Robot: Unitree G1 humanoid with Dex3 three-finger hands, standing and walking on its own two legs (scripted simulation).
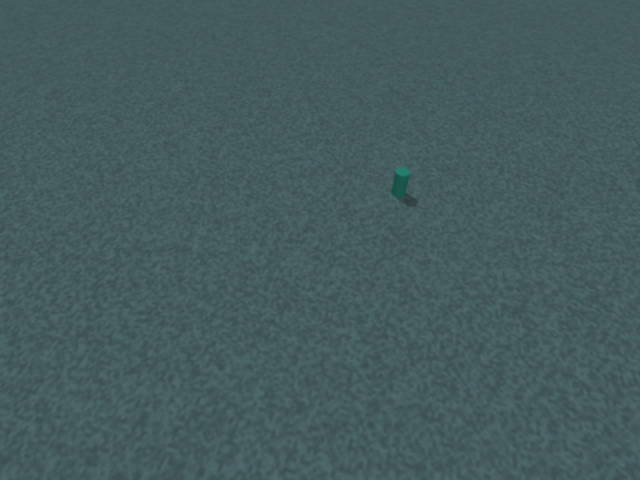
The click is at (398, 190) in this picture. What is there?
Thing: squat round
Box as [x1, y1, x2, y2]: [391, 167, 409, 197]
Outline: 404,167 399,167 395,171 391,193 397,197 400,197 404,194 409,170
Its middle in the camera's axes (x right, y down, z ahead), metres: +0.38 -0.27 +1.79
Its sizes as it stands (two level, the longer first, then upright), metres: 0.065 0.065 0.130
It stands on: the floor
